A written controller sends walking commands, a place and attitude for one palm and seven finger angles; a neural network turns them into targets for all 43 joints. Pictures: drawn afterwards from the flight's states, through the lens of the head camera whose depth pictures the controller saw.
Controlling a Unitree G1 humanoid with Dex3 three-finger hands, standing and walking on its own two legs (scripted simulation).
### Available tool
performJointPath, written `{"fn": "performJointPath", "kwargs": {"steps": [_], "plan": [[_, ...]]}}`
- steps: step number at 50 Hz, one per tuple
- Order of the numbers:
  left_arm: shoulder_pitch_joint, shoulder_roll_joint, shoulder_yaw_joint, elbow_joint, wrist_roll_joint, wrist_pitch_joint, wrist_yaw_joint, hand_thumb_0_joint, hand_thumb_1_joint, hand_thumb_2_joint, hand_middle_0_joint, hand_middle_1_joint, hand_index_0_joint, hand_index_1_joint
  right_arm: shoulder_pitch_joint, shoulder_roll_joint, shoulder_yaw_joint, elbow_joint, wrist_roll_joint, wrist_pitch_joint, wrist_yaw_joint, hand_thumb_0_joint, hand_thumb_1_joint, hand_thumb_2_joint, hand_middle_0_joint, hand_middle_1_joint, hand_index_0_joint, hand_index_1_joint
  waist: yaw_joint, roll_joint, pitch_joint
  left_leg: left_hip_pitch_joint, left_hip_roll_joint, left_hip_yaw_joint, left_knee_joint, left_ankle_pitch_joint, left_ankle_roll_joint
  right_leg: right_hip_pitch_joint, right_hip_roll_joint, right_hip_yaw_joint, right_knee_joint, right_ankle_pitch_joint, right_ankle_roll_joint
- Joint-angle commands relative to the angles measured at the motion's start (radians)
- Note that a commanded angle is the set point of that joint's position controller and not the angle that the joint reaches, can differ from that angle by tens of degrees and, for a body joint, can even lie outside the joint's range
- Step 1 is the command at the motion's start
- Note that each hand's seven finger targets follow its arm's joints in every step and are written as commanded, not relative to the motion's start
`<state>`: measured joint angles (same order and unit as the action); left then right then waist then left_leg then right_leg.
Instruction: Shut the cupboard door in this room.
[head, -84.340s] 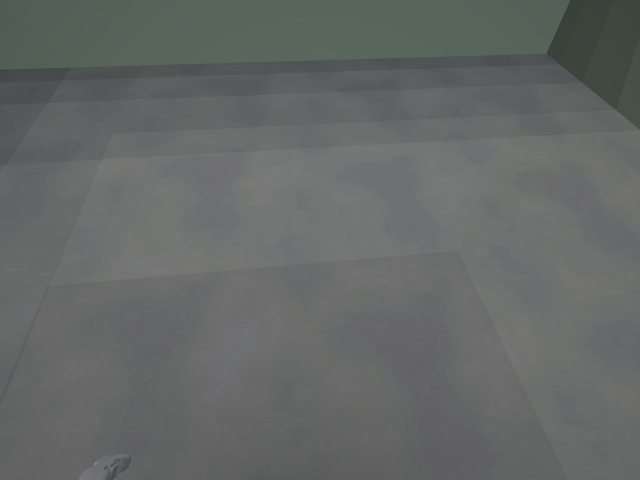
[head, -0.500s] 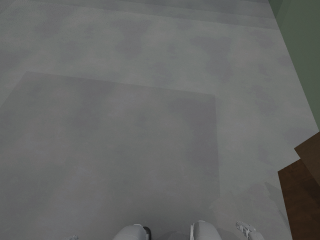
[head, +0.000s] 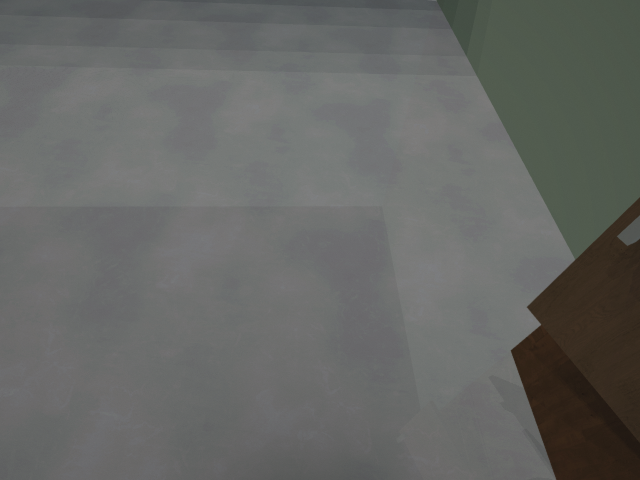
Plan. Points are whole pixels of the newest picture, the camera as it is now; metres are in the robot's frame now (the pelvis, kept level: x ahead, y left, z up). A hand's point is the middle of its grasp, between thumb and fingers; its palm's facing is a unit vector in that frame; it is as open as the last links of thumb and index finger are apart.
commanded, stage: turn to face it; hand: left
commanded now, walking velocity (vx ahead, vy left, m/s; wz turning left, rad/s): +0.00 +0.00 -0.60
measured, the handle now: out of the picture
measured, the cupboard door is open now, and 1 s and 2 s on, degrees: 22 22 22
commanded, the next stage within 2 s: take the last steps up to it in 1.74 s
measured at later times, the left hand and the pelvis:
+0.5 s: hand out of the picture +0.13 +0.17 -0.16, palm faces -0.24 -0.94 -0.26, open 7.4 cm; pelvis +0.01 -0.02 +0.00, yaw -16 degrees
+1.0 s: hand (252, 415) +0.22 +0.11 -0.15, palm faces -0.54 -0.79 -0.30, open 7.4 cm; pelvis +0.02 -0.02 -0.01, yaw -35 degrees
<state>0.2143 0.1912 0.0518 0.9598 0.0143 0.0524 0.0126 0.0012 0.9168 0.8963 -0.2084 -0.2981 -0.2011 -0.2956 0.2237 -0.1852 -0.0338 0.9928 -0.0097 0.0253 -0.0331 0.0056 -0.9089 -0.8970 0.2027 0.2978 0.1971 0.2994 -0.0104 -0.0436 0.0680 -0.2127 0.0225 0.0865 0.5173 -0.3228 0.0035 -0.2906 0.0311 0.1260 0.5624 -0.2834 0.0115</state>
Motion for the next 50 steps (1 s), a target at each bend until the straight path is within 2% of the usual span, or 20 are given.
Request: {"fn": "performJointPath", "kwargs": {"steps": [1, 4, 10, 11, 12, 13, 15, 19, 27, 28, 30, 32, 34, 37, 41, 44, 45, 46, 48, 50], "plan": [[-0.059, 0.118, 0.043, -0.113, 0.000, -0.005, -0.004, 0.000, 0.900, 0.900, -0.200, -0.300, -0.200, -0.300, 0.090, -0.186, -0.044, -0.047, -0.018, -0.027, -0.022, 0.000, -0.900, -0.900, 0.200, 0.300, 0.200, 0.300, -0.033, 0.334, -0.094, 0.225, 0.350, -0.217, -0.164, 0.681, 0.157, -0.212, -0.012, -0.086, 0.367, -0.247, 0.012], [-0.075, 0.094, 0.043, -0.120, 0.005, 0.000, -0.022, 0.000, 0.900, 0.900, -0.200, -0.300, -0.200, -0.300, 0.045, -0.194, -0.048, -0.079, -0.025, -0.022, -0.022, 0.000, -0.900, -0.900, 0.200, 0.300, 0.200, 0.300, -0.016, 0.227, -0.057, 0.188, 0.340, -0.118, -0.125, 0.690, 0.164, -0.208, -0.048, -0.132, 0.350, -0.246, 0.011], [0.075, 0.130, 0.060, -0.086, 0.006, -0.014, -0.034, 0.000, 0.900, 0.900, -0.200, -0.300, -0.200, -0.300, -0.004, -0.224, -0.064, -0.100, -0.008, -0.015, -0.009, 0.000, -0.900, -0.900, 0.200, 0.300, 0.200, 0.300, 0.057, 0.148, -0.096, 0.020, 0.251, 0.041, 0.127, 0.456, 0.034, 0.154, -0.031, -0.191, -0.090, 0.177, -0.026], [0.126, 0.220, 0.077, -0.078, 0.017, -0.026, -0.022, 0.000, 0.900, 0.900, -0.200, -0.300, -0.200, -0.300, -0.010, -0.172, -0.060, -0.124, 0.003, -0.012, -0.002, 0.000, -0.900, -0.900, 0.200, 0.300, 0.200, 0.300, 0.078, -0.095, -0.116, -0.150, 0.137, 0.110, 0.338, 0.132, -0.030, 0.269, -0.218, 0.081, -0.206, 0.371, -0.097], [0.160, 0.291, 0.088, -0.070, 0.009, -0.031, -0.010, 0.000, 0.900, 0.900, -0.200, -0.300, -0.200, -0.300, -0.069, -0.134, -0.046, -0.166, 0.004, -0.002, 0.000, 0.000, -0.900, -0.900, 0.200, 0.300, 0.200, 0.300, 0.102, -0.238, -0.095, -0.313, 0.020, 0.052, 0.550, -0.339, -0.065, 0.256, -0.405, 0.342, -0.251, 0.590, -0.230], [0.157, 0.290, 0.088, -0.073, 0.002, -0.029, 0.001, 0.000, 0.900, 0.900, -0.200, -0.300, -0.200, -0.300, -0.060, -0.149, -0.042, -0.171, 0.001, 0.012, -0.003, 0.000, -0.900, -0.900, 0.200, 0.300, 0.200, 0.300, 0.094, -0.161, -0.097, -0.325, 0.051, -0.073, 0.641, -0.313, -0.054, 0.219, -0.426, 0.341, -0.259, 0.456, -0.278], [0.044, 0.237, 0.079, -0.108, 0.010, -0.024, 0.014, 0.000, 0.900, 0.900, -0.200, -0.300, -0.200, -0.300, -0.104, -0.140, -0.044, -0.167, -0.002, 0.006, -0.004, 0.000, -0.900, -0.900, 0.200, 0.300, 0.200, 0.300, 0.053, -0.146, -0.046, -0.409, 0.080, -0.116, 0.669, -0.217, -0.059, 0.182, -0.347, 0.309, -0.247, 0.373, -0.266], [-0.007, 0.226, 0.067, -0.140, 0.013, -0.033, 0.011, 0.000, 0.900, 0.900, -0.200, -0.300, -0.200, -0.300, -0.067, -0.116, -0.036, -0.153, -0.001, 0.007, 0.012, 0.000, -0.900, -0.900, 0.200, 0.300, 0.200, 0.300, 0.019, -0.054, -0.136, -0.266, 0.049, -0.083, 0.500, -0.111, -0.078, 0.140, -0.255, 0.162, -0.194, 0.430, -0.211], [-0.037, 0.240, 0.076, -0.154, 0.008, -0.021, -0.005, 0.000, 0.900, 0.900, -0.200, -0.300, -0.200, -0.300, -0.024, -0.122, -0.036, -0.170, 0.008, -0.011, 0.004, 0.000, -0.900, -0.900, 0.200, 0.300, 0.200, 0.300, -0.010, -0.116, -0.117, -0.037, -0.011, -0.066, 0.054, 0.017, -0.064, 0.009, -0.191, 0.242, -0.136, 0.322, -0.143], [-0.059, 0.220, 0.072, -0.160, 0.005, -0.020, -0.005, 0.000, 0.900, 0.900, -0.200, -0.300, -0.200, -0.300, 0.023, -0.141, -0.040, -0.159, 0.009, -0.021, 0.002, 0.000, -0.900, -0.900, 0.200, 0.300, 0.200, 0.300, -0.034, -0.083, -0.138, 0.085, 0.013, -0.080, -0.076, 0.091, -0.060, -0.064, -0.151, 0.214, -0.086, 0.259, -0.099], [-0.040, 0.129, 0.052, -0.196, -0.011, -0.015, -0.021, 0.000, 0.900, 0.900, -0.200, -0.300, -0.200, -0.300, 0.061, -0.302, -0.067, -0.168, -0.016, -0.034, -0.008, 0.000, -0.900, -0.900, 0.200, 0.300, 0.200, 0.300, -0.043, 0.363, -0.139, 0.205, 0.410, -0.478, -0.264, 0.169, 0.101, -0.308, 0.058, -0.047, 0.278, -0.298, 0.011], [-0.036, 0.163, 0.066, -0.201, 0.005, -0.014, -0.032, 0.000, 0.900, 0.900, -0.200, -0.300, -0.200, -0.300, 0.010, -0.271, -0.051, -0.199, -0.027, -0.031, -0.009, 0.000, -0.900, -0.900, 0.200, 0.300, 0.200, 0.300, -0.012, 0.189, -0.102, 0.036, 0.434, -0.408, -0.256, 0.208, 0.186, -0.252, -0.023, -0.055, 0.557, -0.277, 0.024], [-0.036, 0.169, 0.074, -0.172, 0.011, -0.002, -0.043, 0.000, 0.900, 0.900, -0.200, -0.300, -0.200, -0.300, -0.063, -0.237, -0.039, -0.212, -0.028, -0.036, -0.011, 0.000, -0.900, -0.900, 0.200, 0.300, 0.200, 0.300, 0.018, 0.248, -0.075, 0.015, 0.345, -0.278, -0.221, 0.322, 0.146, -0.264, -0.037, -0.078, 0.610, -0.216, 0.036], [-0.043, 0.132, 0.057, -0.179, 0.004, 0.010, -0.055, 0.000, 0.900, 0.900, -0.200, -0.300, -0.200, -0.300, -0.043, -0.225, -0.039, -0.200, -0.028, -0.029, -0.015, 0.000, -0.900, -0.900, 0.200, 0.300, 0.200, 0.300, 0.013, 0.270, -0.091, 0.070, 0.287, -0.117, -0.159, 0.434, 0.117, -0.214, -0.042, -0.148, 0.445, -0.190, 0.048], [-0.079, 0.115, 0.045, -0.191, 0.002, -0.001, -0.059, 0.000, 0.900, 0.900, -0.200, -0.300, -0.200, -0.300, 0.032, -0.256, -0.055, -0.167, -0.024, -0.024, -0.005, 0.000, -0.900, -0.900, 0.200, 0.300, 0.200, 0.300, -0.025, 0.294, -0.119, 0.107, 0.303, -0.062, -0.094, 0.503, 0.108, -0.108, -0.017, -0.217, 0.226, -0.156, 0.032], [0.010, 0.144, 0.053, -0.164, 0.001, -0.011, -0.056, 0.000, 0.900, 0.900, -0.200, -0.300, -0.200, -0.300, -0.009, -0.269, -0.063, -0.172, -0.015, -0.017, 0.004, 0.000, -0.900, -0.900, 0.200, 0.300, 0.200, 0.300, 0.033, 0.252, -0.124, -0.005, 0.284, -0.005, 0.039, 0.389, 0.043, 0.102, -0.013, -0.226, -0.052, 0.048, 0.004], [0.077, 0.207, 0.066, -0.142, 0.009, -0.022, -0.050, 0.000, 0.900, 0.900, -0.200, -0.300, -0.200, -0.300, -0.018, -0.236, -0.062, -0.182, -0.006, -0.016, 0.009, 0.000, -0.900, -0.900, 0.200, 0.300, 0.200, 0.300, 0.063, 0.104, -0.155, -0.117, 0.225, 0.039, 0.190, 0.225, -0.015, 0.246, -0.101, -0.109, -0.181, 0.172, -0.029], [0.120, 0.333, 0.089, -0.127, 0.019, -0.038, -0.032, 0.000, 0.900, 0.900, -0.200, -0.300, -0.200, -0.300, -0.055, -0.143, -0.038, -0.228, 0.000, -0.015, 0.015, 0.000, -0.900, -0.900, 0.200, 0.300, 0.200, 0.300, 0.092, -0.262, -0.134, -0.400, 0.056, 0.101, 0.448, -0.284, -0.084, 0.352, -0.373, 0.290, -0.258, 0.472, -0.141], [0.136, 0.337, 0.085, -0.123, 0.003, -0.031, -0.010, 0.000, 0.900, 0.900, -0.200, -0.300, -0.200, -0.300, -0.087, -0.173, -0.034, -0.243, 0.000, 0.000, 0.007, 0.000, -0.900, -0.900, 0.200, 0.300, 0.200, 0.300, 0.093, -0.128, -0.114, -0.431, 0.085, -0.090, 0.649, -0.273, -0.073, 0.248, -0.432, 0.278, -0.226, 0.499, -0.260], [0.021, 0.266, 0.073, -0.142, 0.005, -0.031, 0.002, 0.000, 0.900, 0.900, -0.200, -0.300, -0.200, -0.300, -0.086, -0.180, -0.035, -0.203, -0.003, -0.004, 0.001, 0.000, -0.900, -0.900, 0.200, 0.300, 0.200, 0.300, 0.044, -0.178, -0.111, -0.458, 0.101, -0.104, 0.649, -0.171, -0.087, 0.262, -0.321, 0.206, -0.183, 0.537, -0.228]]}}
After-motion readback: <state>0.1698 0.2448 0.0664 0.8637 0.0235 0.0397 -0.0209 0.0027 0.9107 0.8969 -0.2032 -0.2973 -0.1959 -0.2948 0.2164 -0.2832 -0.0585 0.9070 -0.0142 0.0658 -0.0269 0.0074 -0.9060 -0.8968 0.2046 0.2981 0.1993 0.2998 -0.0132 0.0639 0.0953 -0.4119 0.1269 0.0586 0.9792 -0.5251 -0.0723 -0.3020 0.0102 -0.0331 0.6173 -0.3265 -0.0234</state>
